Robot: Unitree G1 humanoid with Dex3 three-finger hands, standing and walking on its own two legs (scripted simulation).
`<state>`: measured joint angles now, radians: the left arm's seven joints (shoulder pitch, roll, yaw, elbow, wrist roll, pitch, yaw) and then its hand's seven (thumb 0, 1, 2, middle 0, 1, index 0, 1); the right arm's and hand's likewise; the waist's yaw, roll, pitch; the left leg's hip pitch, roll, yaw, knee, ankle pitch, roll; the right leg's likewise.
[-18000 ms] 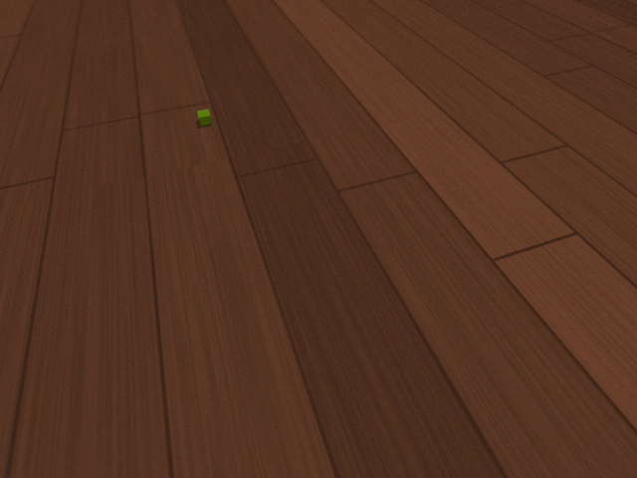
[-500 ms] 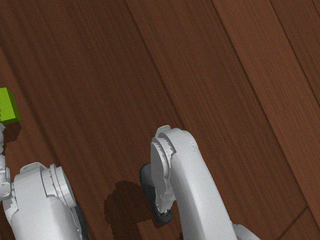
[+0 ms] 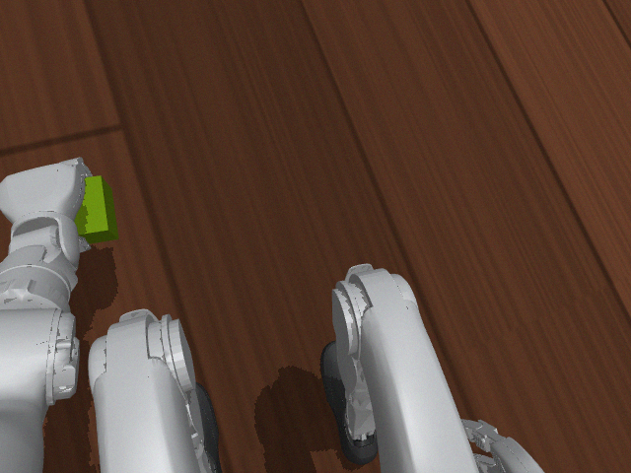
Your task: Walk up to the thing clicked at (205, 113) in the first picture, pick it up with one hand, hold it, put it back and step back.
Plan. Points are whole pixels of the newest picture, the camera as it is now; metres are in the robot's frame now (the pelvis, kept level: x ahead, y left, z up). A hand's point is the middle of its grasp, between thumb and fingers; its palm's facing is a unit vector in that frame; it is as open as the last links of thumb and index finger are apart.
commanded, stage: lift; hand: left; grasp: from above
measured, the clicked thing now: (83, 212) +0.48 +0.25 -0.19
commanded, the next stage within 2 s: hold in 1.78 s
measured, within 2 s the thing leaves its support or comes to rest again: neither
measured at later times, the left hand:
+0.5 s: hand (15, 221) +0.43 +0.28 -0.07, palm faces -0.42 -0.11 -0.90, open 10.4 cm
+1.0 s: hand out of the picture +0.36 +0.28 +0.13, palm faces -0.39 -0.15 -0.91, open 10.3 cm
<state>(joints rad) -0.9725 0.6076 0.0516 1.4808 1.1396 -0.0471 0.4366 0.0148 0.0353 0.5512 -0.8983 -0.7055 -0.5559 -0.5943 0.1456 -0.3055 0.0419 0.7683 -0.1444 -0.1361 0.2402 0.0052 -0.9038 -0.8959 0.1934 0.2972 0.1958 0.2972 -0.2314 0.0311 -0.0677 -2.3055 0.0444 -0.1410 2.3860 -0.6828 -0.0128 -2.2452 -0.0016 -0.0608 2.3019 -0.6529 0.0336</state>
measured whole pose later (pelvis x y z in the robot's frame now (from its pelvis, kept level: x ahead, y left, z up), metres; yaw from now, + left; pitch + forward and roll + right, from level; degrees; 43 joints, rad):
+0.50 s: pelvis +0.00 +0.00 +0.06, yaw +2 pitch +35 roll -6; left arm -0.79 0.52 0.00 1.13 1.07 0.01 0.24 0.03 0.06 0.50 -0.92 -0.69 -0.57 -0.57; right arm 0.18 -0.28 -0.03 0.72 -0.06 0.00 0.12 0.01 -0.92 -0.90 0.20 0.30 0.20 0.30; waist -0.15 0.06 -0.16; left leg -2.13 0.04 -0.09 2.19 -0.68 0.00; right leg -2.08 -0.02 -0.03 2.13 -0.66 0.03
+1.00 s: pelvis +0.00 +0.01 +0.22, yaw +5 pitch +26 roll -3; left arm -0.46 0.43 -0.14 0.79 0.96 0.12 0.16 0.04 0.06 0.44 -0.97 -0.62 -0.62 -0.53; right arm 0.13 -0.23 -0.03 0.70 0.02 0.04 -0.03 0.01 -0.91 -0.90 0.20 0.30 0.20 0.30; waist -0.08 0.06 -0.19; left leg -1.54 0.05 -0.04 1.67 -0.59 0.00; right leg -1.50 -0.03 -0.03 1.62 -0.58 0.03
